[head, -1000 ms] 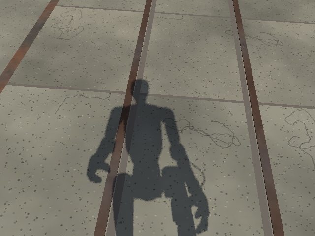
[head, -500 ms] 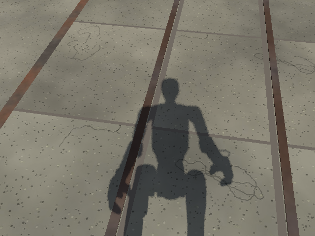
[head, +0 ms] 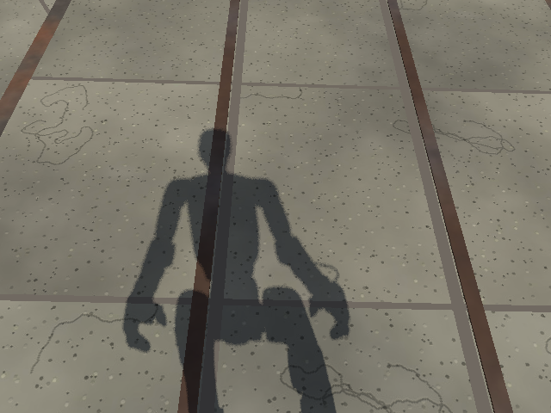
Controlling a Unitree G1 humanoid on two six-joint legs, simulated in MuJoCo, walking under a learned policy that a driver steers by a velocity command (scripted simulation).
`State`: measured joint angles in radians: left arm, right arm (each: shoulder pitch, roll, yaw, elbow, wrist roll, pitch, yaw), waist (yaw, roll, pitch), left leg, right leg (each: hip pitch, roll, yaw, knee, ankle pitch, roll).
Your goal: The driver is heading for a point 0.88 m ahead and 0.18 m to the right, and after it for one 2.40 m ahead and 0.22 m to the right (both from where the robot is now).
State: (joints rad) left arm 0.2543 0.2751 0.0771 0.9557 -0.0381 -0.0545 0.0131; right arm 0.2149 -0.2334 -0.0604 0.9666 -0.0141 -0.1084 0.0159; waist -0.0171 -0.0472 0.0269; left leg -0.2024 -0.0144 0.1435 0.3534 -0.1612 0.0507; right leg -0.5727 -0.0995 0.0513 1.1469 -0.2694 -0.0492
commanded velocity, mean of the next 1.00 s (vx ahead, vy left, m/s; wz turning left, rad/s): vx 0.50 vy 0.00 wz -0.37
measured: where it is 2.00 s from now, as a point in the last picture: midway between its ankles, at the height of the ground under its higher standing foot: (366, 245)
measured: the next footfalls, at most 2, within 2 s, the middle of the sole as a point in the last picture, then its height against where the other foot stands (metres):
right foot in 0.34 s outside the picture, level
left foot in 0.86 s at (297, 331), level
